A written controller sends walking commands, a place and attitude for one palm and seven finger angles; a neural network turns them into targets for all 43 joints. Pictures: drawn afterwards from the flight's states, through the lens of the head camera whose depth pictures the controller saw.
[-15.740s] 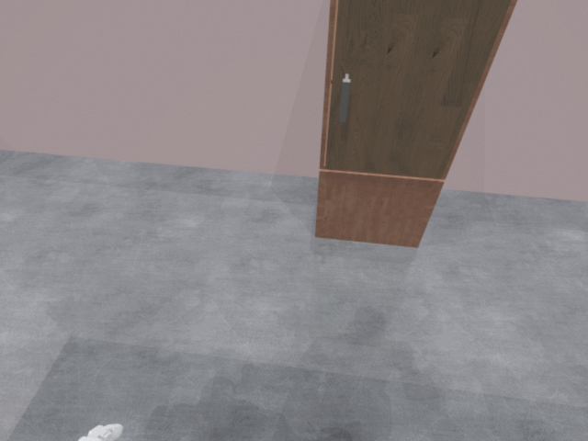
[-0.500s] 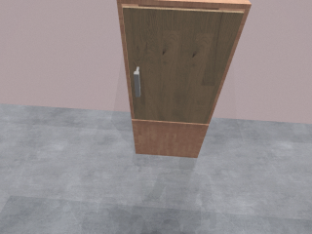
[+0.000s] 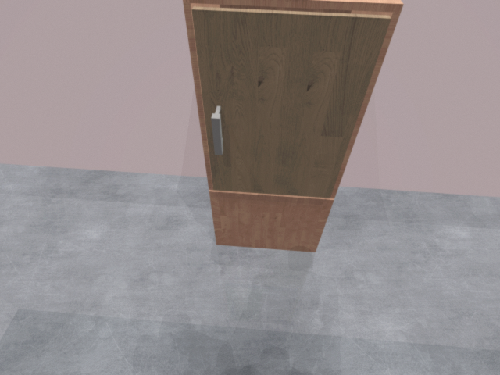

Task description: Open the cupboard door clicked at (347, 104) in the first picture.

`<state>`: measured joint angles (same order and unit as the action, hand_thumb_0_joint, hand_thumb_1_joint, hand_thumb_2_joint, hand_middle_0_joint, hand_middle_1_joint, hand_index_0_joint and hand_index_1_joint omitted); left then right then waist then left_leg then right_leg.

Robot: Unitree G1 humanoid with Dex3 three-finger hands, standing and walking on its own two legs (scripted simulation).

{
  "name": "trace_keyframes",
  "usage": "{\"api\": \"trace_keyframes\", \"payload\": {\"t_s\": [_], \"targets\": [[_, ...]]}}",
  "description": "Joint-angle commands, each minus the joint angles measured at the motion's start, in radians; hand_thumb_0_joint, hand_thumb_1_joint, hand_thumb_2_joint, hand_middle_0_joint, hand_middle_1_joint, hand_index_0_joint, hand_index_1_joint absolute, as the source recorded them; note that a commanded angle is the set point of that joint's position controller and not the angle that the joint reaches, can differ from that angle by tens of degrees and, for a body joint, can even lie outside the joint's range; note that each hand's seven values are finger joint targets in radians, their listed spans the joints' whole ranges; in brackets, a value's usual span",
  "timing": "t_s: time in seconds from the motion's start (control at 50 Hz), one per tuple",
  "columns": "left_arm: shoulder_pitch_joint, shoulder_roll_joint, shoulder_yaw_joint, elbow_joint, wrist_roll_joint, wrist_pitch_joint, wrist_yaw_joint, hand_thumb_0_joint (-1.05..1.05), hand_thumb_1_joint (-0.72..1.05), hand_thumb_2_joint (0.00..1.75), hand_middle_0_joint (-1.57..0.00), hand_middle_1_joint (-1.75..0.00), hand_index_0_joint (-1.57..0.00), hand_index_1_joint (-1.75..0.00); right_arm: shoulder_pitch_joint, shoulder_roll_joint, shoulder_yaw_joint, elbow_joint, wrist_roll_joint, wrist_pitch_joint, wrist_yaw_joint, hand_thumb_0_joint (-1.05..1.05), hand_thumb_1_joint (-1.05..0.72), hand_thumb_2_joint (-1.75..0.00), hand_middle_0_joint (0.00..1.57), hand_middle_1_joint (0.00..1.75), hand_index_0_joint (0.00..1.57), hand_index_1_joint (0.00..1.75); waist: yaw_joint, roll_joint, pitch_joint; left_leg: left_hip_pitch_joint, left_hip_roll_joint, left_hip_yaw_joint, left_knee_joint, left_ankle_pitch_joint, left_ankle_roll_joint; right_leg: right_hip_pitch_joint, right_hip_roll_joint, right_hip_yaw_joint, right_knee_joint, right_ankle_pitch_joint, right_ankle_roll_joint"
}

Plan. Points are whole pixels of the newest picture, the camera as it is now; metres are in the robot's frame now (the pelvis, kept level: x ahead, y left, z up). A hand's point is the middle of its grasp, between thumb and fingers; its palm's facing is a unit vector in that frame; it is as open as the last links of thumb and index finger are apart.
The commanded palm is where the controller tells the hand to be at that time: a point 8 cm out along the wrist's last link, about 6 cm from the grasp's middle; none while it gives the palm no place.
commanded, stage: shuffle to correct the standing spot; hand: left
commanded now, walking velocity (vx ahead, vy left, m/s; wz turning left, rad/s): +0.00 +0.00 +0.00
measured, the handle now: (218, 130) +0.73 +0.13 -0.06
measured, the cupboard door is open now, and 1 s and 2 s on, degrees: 0 0 0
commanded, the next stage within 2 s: come to a stop and stand still in 0.74 s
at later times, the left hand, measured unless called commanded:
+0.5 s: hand out of the picture +0.00 +0.14 -0.19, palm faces +0.14 -0.98 -0.16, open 7.4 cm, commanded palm none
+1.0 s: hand (199, 306) +0.29 +0.13 -0.18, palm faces +0.01 -0.96 -0.27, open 7.3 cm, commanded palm none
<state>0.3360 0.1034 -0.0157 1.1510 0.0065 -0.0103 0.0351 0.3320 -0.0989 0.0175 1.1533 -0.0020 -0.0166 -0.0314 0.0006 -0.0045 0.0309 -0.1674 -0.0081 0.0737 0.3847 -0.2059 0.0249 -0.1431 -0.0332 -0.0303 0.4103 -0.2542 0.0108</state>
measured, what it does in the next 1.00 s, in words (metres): walks ahead: left foot, then right foot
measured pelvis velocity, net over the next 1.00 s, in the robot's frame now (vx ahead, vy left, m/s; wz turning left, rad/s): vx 0.21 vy -0.07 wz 0.00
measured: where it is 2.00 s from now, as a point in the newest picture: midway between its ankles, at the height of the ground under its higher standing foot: outside the picture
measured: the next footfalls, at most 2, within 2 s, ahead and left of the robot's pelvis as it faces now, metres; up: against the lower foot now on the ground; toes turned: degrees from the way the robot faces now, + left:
left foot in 0.54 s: +0.11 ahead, +0.09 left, +0.00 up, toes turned +9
right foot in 0.94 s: +0.34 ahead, -0.17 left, +0.00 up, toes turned -7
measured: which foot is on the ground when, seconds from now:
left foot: down 0.00-0.42, up 0.44-0.52, down 0.54-0.94, up 0.96-1.00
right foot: down 0.00-0.56, up 0.58-0.92, down 0.94-1.00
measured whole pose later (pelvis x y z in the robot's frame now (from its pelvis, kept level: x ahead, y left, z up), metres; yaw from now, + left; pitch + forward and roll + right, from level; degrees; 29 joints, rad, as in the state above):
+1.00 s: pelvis +0.21 -0.07 -0.03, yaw +0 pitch -1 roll +0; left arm 0.16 0.19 0.05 1.02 0.02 -0.05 0.01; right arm 0.38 -0.12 -0.02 1.12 0.00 -0.01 -0.03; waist -0.03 0.05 0.12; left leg -0.16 0.08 0.05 0.85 -0.56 -0.02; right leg -0.43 -0.03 -0.13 0.65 -0.21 -0.06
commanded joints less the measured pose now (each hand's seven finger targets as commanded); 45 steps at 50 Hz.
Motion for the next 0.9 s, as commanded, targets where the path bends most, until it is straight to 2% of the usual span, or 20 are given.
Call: {"api": "trace_keyframes", "payload": {"t_s": [0.0,0.08,0.18,0.28,0.34,0.38,0.44,0.46,0.48,0.5,0.52,0.54,0.56,0.58,0.64,0.7,0.78,0.82,0.84,0.88], "targets": [[0.093,0.077,0.012,-0.018,0.001,-0.019,0.005,0.0,0.9,0.9,-0.2,-0.3,-0.2,-0.3,0.074,-0.088,-0.012,-0.012,-0.004,-0.012,-0.009,0.0,-0.9,-0.9,0.2,0.3,0.2,0.3,0.003,-0.005,0.056,-0.002,0.106,-0.105,-0.075,0.09,0.012,-0.057,-0.075,0.064,-0.077,0.088,-0.039],[0.101,0.072,0.012,-0.015,0.003,-0.021,0.006,0.0,0.9,0.9,-0.2,-0.3,-0.2,-0.3,0.072,-0.08,-0.013,-0.011,-0.005,-0.012,-0.01,0.0,-0.9,-0.9,0.2,0.3,0.2,0.3,0.003,-0.001,0.066,-0.004,0.105,-0.102,-0.07,0.096,0.011,-0.062,-0.074,0.064,-0.078,0.096,-0.041],[0.105,0.077,0.029,-0.028,0.015,-0.011,-0.007,0.0,0.9,0.9,-0.2,-0.3,-0.2,-0.3,0.088,-0.102,-0.031,-0.017,-0.014,0.001,-0.003,0.0,-0.9,-0.9,0.2,0.3,0.2,0.3,-0.003,0.017,0.123,-0.069,0.108,-0.124,-0.079,-0.282,0.031,-0.134,-0.049,0.05,-0.027,-0.225,-0.063],[0.134,0.077,0.045,-0.041,0.019,-0.018,-0.018,0.0,0.9,0.9,-0.2,-0.3,-0.2,-0.3,0.081,-0.103,-0.042,-0.047,-0.016,-0.006,0.0,0.0,-0.9,-0.9,0.2,0.3,0.2,0.3,0.008,0.011,0.169,-0.146,0.117,-0.143,-0.042,-0.32,0.053,-0.136,-0.046,0.067,0.009,-0.241,-0.086],[0.187,0.101,0.057,-0.027,0.015,-0.028,-0.016,0.0,0.9,0.9,-0.2,-0.3,-0.2,-0.3,0.062,-0.076,-0.037,-0.07,-0.013,-0.019,0.002,0.0,-0.9,-0.9,0.2,0.3,0.2,0.3,0.031,-0.093,0.138,-0.222,0.064,-0.049,0.121,-0.155,0.039,-0.011,-0.099,0.138,-0.035,-0.149,-0.12],[0.258,0.139,0.074,-0.008,0.013,-0.034,-0.008,0.0,0.9,0.9,-0.2,-0.3,-0.2,-0.3,0.014,-0.058,-0.035,-0.099,-0.018,-0.027,0.006,0.0,-0.9,-0.9,0.2,0.3,0.2,0.3,0.049,-0.2,0.116,-0.353,0.021,0.044,0.318,-0.177,0.014,0.119,-0.212,0.263,-0.089,0.035,-0.183],[0.29,0.139,0.077,-0.005,0.026,-0.043,0.002,0.0,0.9,0.9,-0.2,-0.3,-0.2,-0.3,-0.077,-0.06,-0.039,-0.14,-0.016,-0.035,0.013,0.0,-0.9,-0.9,0.2,0.3,0.2,0.3,0.068,-0.133,0.12,-0.469,0.052,0.033,0.44,-0.333,0.01,0.214,-0.283,0.283,-0.067,0.371,-0.261],[0.266,0.136,0.076,-0.009,0.03,-0.045,0.004,0.0,0.9,0.9,-0.2,-0.3,-0.2,-0.3,-0.07,-0.055,-0.041,-0.139,-0.012,-0.038,0.015,0.0,-0.9,-0.9,0.2,0.3,0.2,0.3,0.048,-0.126,0.114,-0.436,0.06,0.022,0.388,-0.337,0.015,0.206,-0.276,0.245,-0.025,0.439,-0.256],[0.211,0.135,0.074,-0.024,0.028,-0.044,0.004,0.0,0.9,0.9,-0.2,-0.3,-0.2,-0.3,-0.008,-0.054,-0.04,-0.123,-0.012,-0.044,0.014,0.0,-0.9,-0.9,0.2,0.3,0.2,0.3,-0.001,-0.11,0.08,-0.288,0.059,0.016,0.248,-0.287,0.023,0.133,-0.242,0.185,0.062,0.485,-0.224],[0.136,0.13,0.069,-0.041,0.017,-0.042,-0.002,0.0,0.9,0.9,-0.2,-0.3,-0.2,-0.3,0.135,-0.058,-0.043,-0.073,-0.015,-0.048,0.01,0.0,-0.9,-0.9,0.2,0.3,0.2,0.3,-0.081,-0.074,0.038,-0.014,0.029,0.041,0.075,-0.113,0.036,-0.034,-0.159,0.078,0.216,0.494,-0.166],[0.112,0.078,0.065,-0.069,0.003,-0.042,-0.012,0.0,0.9,0.9,-0.2,-0.3,-0.2,-0.3,0.302,-0.146,-0.063,-0.015,-0.032,-0.056,-0.004,0.0,-0.9,-0.9,0.2,0.3,0.2,0.3,-0.128,0.166,-0.017,0.231,0.216,-0.235,-0.021,0.082,0.103,-0.279,-0.016,-0.017,0.51,0.229,-0.091],[0.039,0.061,0.052,-0.114,-0.001,-0.046,-0.014,0.0,0.9,0.9,-0.2,-0.3,-0.2,-0.3,0.421,-0.211,-0.069,0.02,-0.032,-0.05,-0.022,0.0,-0.9,-0.9,0.2,0.3,0.2,0.3,-0.152,0.298,-0.023,0.349,0.421,-0.48,-0.086,0.399,0.176,-0.502,0.061,-0.041,0.739,-0.274,-0.059],[0.036,0.094,0.07,-0.115,0.002,-0.039,-0.013,0.0,0.9,0.9,-0.2,-0.3,-0.2,-0.3,0.372,-0.2,-0.062,0.006,-0.029,-0.035,-0.025,0.0,-0.9,-0.9,0.2,0.3,0.2,0.3,-0.124,0.171,-0.028,0.291,0.466,-0.463,-0.081,0.411,0.221,-0.509,0.019,0.06,0.856,-0.279,-0.083],[0.018,0.082,0.074,-0.104,0.013,-0.036,-0.013,0.0,0.9,0.9,-0.2,-0.3,-0.2,-0.3,0.268,-0.163,-0.056,-0.024,-0.028,-0.04,-0.017,0.0,-0.9,-0.9,0.2,0.3,0.2,0.3,-0.083,0.076,0.072,0.116,0.443,-0.354,-0.101,0.325,0.213,-0.508,-0.018,0.065,0.886,-0.224,-0.082],[0.046,0.041,0.069,-0.089,0.022,-0.017,-0.036,0.0,0.9,0.9,-0.2,-0.3,-0.2,-0.3,0.141,-0.107,-0.036,-0.066,-0.023,-0.063,-0.018,0.0,-0.9,-0.9,0.2,0.3,0.2,0.3,-0.013,0.08,0.172,0.001,0.36,-0.187,-0.143,0.382,0.173,-0.515,-0.05,0.045,0.859,-0.09,-0.047],[0.025,0.028,0.067,-0.105,0.016,-0.006,-0.047,0.0,0.9,0.9,-0.2,-0.3,-0.2,-0.3,0.136,-0.13,-0.039,-0.064,-0.023,-0.073,-0.02,0.0,-0.9,-0.9,0.2,0.3,0.2,0.3,0.001,0.125,0.114,0.066,0.305,-0.061,-0.13,0.507,0.151,-0.517,-0.048,0.004,0.735,-0.039,-0.037],[-0.087,0.037,0.064,-0.154,0.012,-0.007,-0.054,0.0,0.9,0.9,-0.2,-0.3,-0.2,-0.3,0.118,-0.154,-0.052,-0.072,-0.029,-0.06,-0.012,0.0,-0.9,-0.9,0.2,0.3,0.2,0.3,-0.014,0.136,0.115,0.042,0.26,0.028,-0.118,0.507,0.112,-0.406,-0.032,-0.088,0.421,0.041,-0.034],[-0.097,0.061,0.07,-0.152,0.011,-0.012,-0.054,0.0,0.9,0.9,-0.2,-0.3,-0.2,-0.3,0.12,-0.166,-0.061,-0.066,-0.031,-0.048,-0.012,0.0,-0.9,-0.9,0.2,0.3,0.2,0.3,-0.018,0.167,0.09,0.055,0.278,0.026,-0.064,0.514,0.104,-0.317,-0.015,-0.102,0.308,0.041,-0.047],[-0.076,0.076,0.071,-0.149,0.012,-0.018,-0.052,0.0,0.9,0.9,-0.2,-0.3,-0.2,-0.3,0.115,-0.173,-0.063,-0.066,-0.03,-0.043,-0.01,0.0,-0.9,-0.9,0.2,0.3,0.2,0.3,-0.009,0.155,0.07,0.045,0.277,0.025,-0.015,0.529,0.098,-0.245,0.003,-0.111,0.258,0.054,-0.051],[0.085,0.121,0.081,-0.104,0.016,-0.035,-0.041,0.0,0.9,0.9,-0.2,-0.3,-0.2,-0.3,0.094,-0.172,-0.062,-0.068,-0.019,-0.034,-0.006,0.0,-0.9,-0.9,0.2,0.3,0.2,0.3,0.068,0.073,-0.03,0.014,0.222,0.043,0.177,0.456,0.048,0.007,0.012,-0.104,0.105,0.228,-0.038]]}}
